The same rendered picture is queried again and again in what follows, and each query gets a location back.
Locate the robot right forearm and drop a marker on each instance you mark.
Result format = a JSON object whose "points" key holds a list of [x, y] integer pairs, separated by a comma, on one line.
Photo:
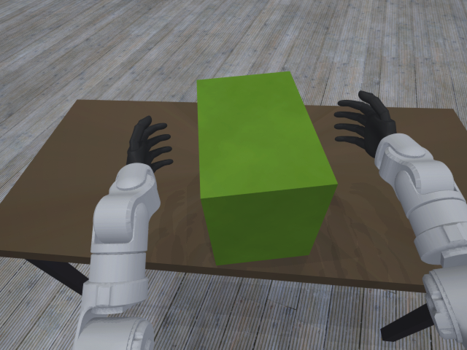
{"points": [[430, 198]]}

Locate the robot left hand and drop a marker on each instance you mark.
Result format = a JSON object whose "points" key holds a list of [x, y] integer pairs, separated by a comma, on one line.
{"points": [[139, 150]]}

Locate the table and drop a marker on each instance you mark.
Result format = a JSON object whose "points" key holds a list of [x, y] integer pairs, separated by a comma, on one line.
{"points": [[365, 239]]}

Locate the robot left forearm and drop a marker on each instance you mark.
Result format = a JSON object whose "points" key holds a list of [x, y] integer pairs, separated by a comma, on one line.
{"points": [[117, 278]]}

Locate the right robot upper arm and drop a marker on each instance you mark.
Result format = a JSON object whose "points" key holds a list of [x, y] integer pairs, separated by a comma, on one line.
{"points": [[446, 297]]}

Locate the left robot upper arm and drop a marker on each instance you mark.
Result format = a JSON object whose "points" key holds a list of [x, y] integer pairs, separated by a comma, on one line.
{"points": [[116, 333]]}

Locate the robot right hand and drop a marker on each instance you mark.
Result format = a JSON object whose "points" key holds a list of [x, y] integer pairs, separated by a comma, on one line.
{"points": [[376, 119]]}

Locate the carton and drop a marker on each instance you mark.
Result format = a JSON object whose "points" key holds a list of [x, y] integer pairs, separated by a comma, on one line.
{"points": [[265, 181]]}

